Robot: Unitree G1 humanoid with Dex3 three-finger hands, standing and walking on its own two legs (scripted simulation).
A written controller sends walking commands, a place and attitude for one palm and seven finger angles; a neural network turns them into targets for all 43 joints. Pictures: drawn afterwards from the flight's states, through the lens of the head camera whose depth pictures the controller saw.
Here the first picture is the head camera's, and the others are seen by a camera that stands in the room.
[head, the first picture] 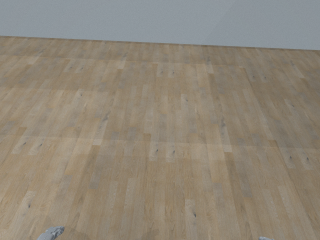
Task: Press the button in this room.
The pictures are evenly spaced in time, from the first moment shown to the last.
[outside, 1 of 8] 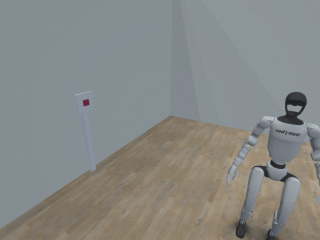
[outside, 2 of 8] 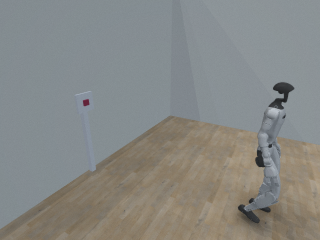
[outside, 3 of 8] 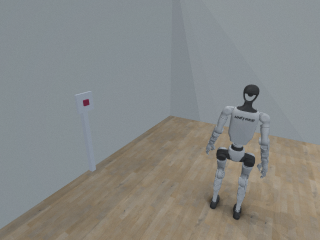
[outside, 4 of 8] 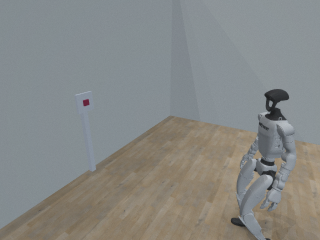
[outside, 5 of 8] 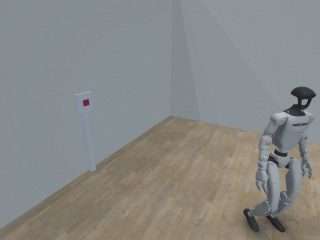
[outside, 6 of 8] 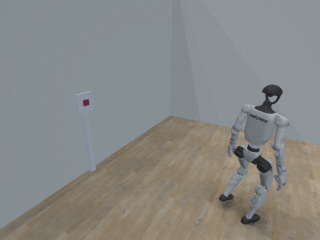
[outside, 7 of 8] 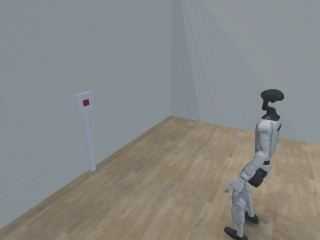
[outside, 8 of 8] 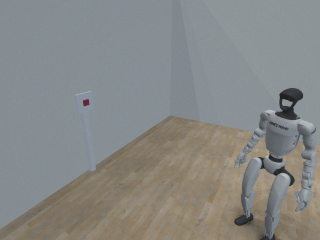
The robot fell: no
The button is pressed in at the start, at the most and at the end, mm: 0 0 0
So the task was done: no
